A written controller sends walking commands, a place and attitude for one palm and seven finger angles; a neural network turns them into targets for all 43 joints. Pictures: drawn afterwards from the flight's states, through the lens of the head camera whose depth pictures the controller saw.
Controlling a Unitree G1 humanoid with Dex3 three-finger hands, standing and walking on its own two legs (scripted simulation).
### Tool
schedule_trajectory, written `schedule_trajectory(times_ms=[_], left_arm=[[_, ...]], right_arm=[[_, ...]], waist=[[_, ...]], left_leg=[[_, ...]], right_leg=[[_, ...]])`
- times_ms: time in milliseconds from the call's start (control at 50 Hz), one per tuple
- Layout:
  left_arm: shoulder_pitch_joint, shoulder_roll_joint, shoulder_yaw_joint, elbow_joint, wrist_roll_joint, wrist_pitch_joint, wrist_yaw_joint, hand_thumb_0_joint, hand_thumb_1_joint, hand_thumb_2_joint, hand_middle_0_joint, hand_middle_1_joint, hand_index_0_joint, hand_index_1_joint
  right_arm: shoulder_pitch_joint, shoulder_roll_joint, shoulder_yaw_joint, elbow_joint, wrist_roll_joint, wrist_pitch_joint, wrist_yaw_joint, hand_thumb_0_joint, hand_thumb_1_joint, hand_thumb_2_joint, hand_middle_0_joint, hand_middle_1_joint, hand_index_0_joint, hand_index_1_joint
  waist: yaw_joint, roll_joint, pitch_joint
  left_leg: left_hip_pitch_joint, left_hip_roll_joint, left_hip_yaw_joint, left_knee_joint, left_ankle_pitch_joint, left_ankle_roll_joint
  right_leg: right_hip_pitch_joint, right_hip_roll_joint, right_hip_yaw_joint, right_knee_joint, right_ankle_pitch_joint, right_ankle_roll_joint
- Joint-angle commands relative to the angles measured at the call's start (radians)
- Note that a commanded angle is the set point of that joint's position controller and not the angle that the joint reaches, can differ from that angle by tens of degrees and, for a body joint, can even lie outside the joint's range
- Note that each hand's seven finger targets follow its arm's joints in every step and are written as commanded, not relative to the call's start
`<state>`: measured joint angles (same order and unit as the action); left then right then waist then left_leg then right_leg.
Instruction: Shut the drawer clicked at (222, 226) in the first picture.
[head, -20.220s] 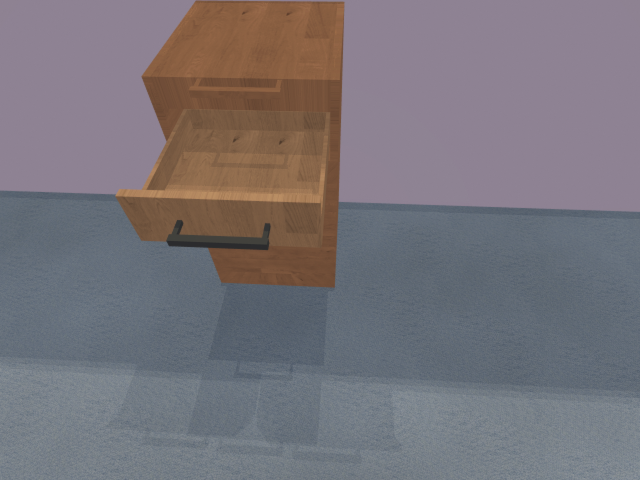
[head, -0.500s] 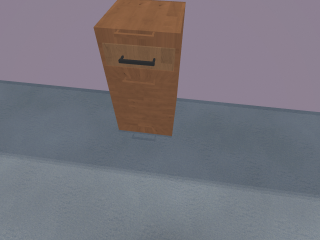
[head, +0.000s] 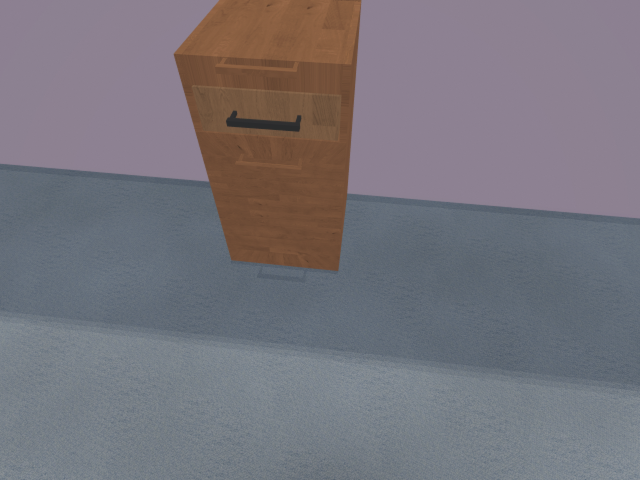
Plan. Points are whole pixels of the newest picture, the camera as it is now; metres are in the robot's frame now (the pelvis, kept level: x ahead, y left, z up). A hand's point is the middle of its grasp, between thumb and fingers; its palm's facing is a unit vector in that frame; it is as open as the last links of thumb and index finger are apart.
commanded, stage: look to check the result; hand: left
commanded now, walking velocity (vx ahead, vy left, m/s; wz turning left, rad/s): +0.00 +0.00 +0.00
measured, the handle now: (264, 120) +0.97 +0.19 -0.09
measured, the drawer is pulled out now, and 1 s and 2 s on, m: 0.00 0.00 0.00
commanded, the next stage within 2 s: stand and wait in 0.40 s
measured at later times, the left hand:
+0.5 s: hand out of the picture +0.00 +0.15 -0.17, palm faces +0.04 -0.98 -0.18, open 7.4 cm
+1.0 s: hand out of the picture +0.01 +0.16 -0.17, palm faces +0.03 -0.98 -0.19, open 7.4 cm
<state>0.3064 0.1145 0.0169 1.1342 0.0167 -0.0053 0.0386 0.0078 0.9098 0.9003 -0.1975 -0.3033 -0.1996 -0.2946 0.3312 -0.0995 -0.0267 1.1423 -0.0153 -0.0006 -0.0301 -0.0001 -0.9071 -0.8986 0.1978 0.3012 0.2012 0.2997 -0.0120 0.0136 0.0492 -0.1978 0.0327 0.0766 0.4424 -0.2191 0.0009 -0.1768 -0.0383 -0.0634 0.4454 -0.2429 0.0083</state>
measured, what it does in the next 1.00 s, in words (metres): stands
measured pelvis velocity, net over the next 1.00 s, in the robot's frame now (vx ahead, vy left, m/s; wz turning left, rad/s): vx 0.02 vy -0.01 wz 0.00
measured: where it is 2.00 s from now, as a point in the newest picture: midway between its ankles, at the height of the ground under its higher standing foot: outside the picture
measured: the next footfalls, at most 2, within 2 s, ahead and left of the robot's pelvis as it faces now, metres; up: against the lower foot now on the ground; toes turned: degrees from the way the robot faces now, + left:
none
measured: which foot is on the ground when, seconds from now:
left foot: down 0.00-1.00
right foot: down 0.00-1.00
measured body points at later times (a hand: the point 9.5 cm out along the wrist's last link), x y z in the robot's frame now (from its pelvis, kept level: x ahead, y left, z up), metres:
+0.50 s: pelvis +0.01 -0.01 +0.00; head +0.02 -0.01 +0.45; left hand +0.00 +0.21 -0.16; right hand -0.01 -0.21 -0.16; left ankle +0.01 +0.12 -0.74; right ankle +0.00 -0.12 -0.74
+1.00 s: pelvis +0.02 -0.01 +0.00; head +0.03 -0.02 +0.45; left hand +0.01 +0.21 -0.16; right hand +0.00 -0.22 -0.16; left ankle +0.01 +0.12 -0.74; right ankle +0.00 -0.12 -0.74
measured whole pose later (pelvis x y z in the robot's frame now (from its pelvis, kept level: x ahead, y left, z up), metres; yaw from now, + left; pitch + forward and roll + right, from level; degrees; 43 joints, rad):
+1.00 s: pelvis +0.02 -0.01 +0.00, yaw +0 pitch -2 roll +0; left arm 0.28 0.13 0.02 1.14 0.02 -0.01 0.04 0.01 0.91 0.90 -0.20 -0.30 -0.20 -0.29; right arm 0.29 -0.12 -0.02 1.15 -0.01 -0.01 -0.03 0.00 -0.91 -0.90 0.20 0.30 0.20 0.30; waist -0.01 0.02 0.05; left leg -0.15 0.05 0.08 0.41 -0.23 -0.02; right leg -0.13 -0.02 -0.07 0.41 -0.25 0.00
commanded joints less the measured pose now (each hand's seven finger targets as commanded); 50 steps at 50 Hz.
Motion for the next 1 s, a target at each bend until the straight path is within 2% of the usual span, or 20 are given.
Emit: schedule_trajectory(times_ms=[0, 80, 260, 440, 460, 520, 680, 780, 980], left_arm=[[0.079, 0.092, 0.017, -0.016, -0.005, -0.007, 0.006, 0.0, 0.9, 0.9, -0.2, -0.3, -0.2, -0.3], [0.08, 0.094, 0.017, -0.013, -0.005, -0.01, 0.006, 0.0, 0.9, 0.9, -0.2, -0.3, -0.2, -0.3], [0.079, 0.092, 0.015, -0.009, -0.005, -0.011, 0.006, 0.0, 0.9, 0.9, -0.2, -0.3, -0.2, -0.3], [0.068, 0.099, 0.018, -0.011, -0.006, -0.015, 0.006, 0.0, 0.9, 0.9, -0.2, -0.3, -0.2, -0.3], [0.067, 0.102, 0.018, -0.013, -0.005, -0.015, 0.006, 0.0, 0.9, 0.9, -0.2, -0.3, -0.2, -0.3], [0.062, 0.106, 0.017, -0.012, -0.006, -0.013, 0.005, 0.0, 0.9, 0.9, -0.2, -0.3, -0.2, -0.3], [0.06, 0.111, 0.018, -0.013, -0.006, -0.014, 0.005, 0.0, 0.9, 0.9, -0.2, -0.3, -0.2, -0.3], [0.054, 0.115, 0.02, -0.012, -0.006, -0.016, 0.004, 0.0, 0.9, 0.9, -0.2, -0.3, -0.2, -0.3], [0.047, 0.118, 0.019, -0.011, -0.006, -0.015, 0.004, 0.0, 0.9, 0.9, -0.2, -0.3, -0.2, -0.3]], right_arm=[[0.086, -0.067, -0.007, -0.015, 0.0, -0.006, -0.006, 0.0, -0.9, -0.9, 0.2, 0.3, 0.2, 0.3], [0.081, -0.071, -0.006, -0.012, 0.002, -0.011, -0.008, 0.0, -0.9, -0.9, 0.2, 0.3, 0.2, 0.3], [0.063, -0.081, -0.008, -0.014, 0.003, -0.007, -0.009, 0.0, -0.9, -0.9, 0.2, 0.3, 0.2, 0.3], [0.053, -0.088, -0.007, -0.009, 0.002, -0.012, -0.01, 0.0, -0.9, -0.9, 0.2, 0.3, 0.2, 0.3], [0.053, -0.092, -0.009, -0.011, 0.003, -0.011, -0.01, 0.0, -0.9, -0.9, 0.2, 0.3, 0.2, 0.3], [0.052, -0.088, -0.006, -0.008, 0.002, -0.01, -0.01, 0.0, -0.9, -0.9, 0.2, 0.3, 0.2, 0.3], [0.047, -0.093, -0.007, -0.006, 0.002, -0.009, -0.009, 0.0, -0.9, -0.9, 0.2, 0.3, 0.2, 0.3], [0.048, -0.1, -0.007, -0.004, 0.003, -0.013, -0.011, 0.0, -0.9, -0.9, 0.2, 0.3, 0.2, 0.3], [0.043, -0.105, -0.006, -0.002, 0.003, -0.014, -0.012, 0.0, -0.9, -0.9, 0.2, 0.3, 0.2, 0.3]], waist=[[0.004, -0.017, 0.053], [0.006, 0.002, 0.028], [0.005, -0.014, 0.053], [0.005, -0.015, 0.028], [0.005, -0.001, 0.033], [0.006, -0.015, 0.047], [0.006, -0.006, 0.037], [0.006, -0.009, 0.026], [0.006, -0.006, 0.038]], left_leg=[[-0.005, 0.06, -0.068, -0.086, 0.045, 0.025], [0.015, 0.069, -0.069, -0.083, 0.099, 0.026], [0.02, 0.069, -0.067, -0.083, 0.097, 0.023], [0.04, 0.073, -0.063, -0.085, 0.134, 0.022], [0.036, 0.072, -0.065, -0.084, 0.141, 0.021], [0.029, 0.072, -0.064, -0.091, 0.117, 0.02], [0.039, 0.073, -0.064, -0.092, 0.114, 0.019], [0.046, 0.077, -0.063, -0.092, 0.147, 0.019], [0.047, 0.079, -0.065, -0.103, 0.141, 0.019]], right_leg=[[-0.067, -0.064, 0.061, -0.116, 0.01, -0.041], [-0.047, -0.063, 0.056, -0.104, 0.066, -0.039], [-0.054, -0.06, 0.062, -0.118, 0.07, -0.039], [-0.025, -0.063, 0.064, -0.117, 0.128, -0.039], [-0.024, -0.063, 0.063, -0.115, 0.13, -0.039], [-0.028, -0.063, 0.063, -0.124, 0.105, -0.039], [-0.024, -0.066, 0.065, -0.131, 0.101, -0.04], [-0.008, -0.064, 0.063, -0.121, 0.143, -0.04], [-0.012, -0.063, 0.064, -0.126, 0.129, -0.039]])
